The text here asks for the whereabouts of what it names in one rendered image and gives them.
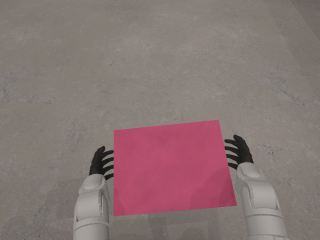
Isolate carton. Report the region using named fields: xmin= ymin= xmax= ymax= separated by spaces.
xmin=113 ymin=120 xmax=237 ymax=217

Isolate robot left hand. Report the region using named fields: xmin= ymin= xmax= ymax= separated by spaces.
xmin=89 ymin=146 xmax=114 ymax=180

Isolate right robot forearm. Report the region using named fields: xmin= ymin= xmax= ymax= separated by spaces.
xmin=235 ymin=162 xmax=292 ymax=240

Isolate left robot forearm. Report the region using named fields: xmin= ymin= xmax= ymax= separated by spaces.
xmin=73 ymin=174 xmax=110 ymax=240

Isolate robot right hand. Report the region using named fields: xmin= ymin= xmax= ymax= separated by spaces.
xmin=224 ymin=134 xmax=254 ymax=170

